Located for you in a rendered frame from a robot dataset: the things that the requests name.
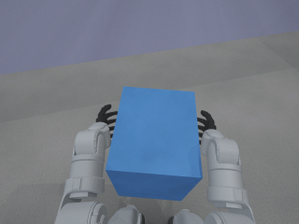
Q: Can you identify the carton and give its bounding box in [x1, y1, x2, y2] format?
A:
[106, 86, 203, 202]

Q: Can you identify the robot right upper arm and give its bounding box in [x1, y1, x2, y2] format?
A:
[204, 211, 254, 224]

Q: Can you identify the robot left thigh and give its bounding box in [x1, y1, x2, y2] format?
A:
[107, 207, 142, 224]

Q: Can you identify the robot right hand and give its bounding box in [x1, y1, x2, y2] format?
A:
[197, 110, 217, 145]

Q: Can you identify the left robot shin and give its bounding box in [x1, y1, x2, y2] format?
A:
[127, 204, 138, 211]

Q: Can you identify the robot left upper arm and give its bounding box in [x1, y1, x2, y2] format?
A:
[55, 201, 108, 224]

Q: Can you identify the robot left hand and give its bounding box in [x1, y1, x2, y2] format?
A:
[95, 104, 118, 138]

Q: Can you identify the left robot forearm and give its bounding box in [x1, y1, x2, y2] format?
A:
[54, 121, 111, 224]

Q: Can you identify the right robot forearm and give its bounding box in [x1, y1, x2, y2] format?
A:
[200, 129, 256, 224]

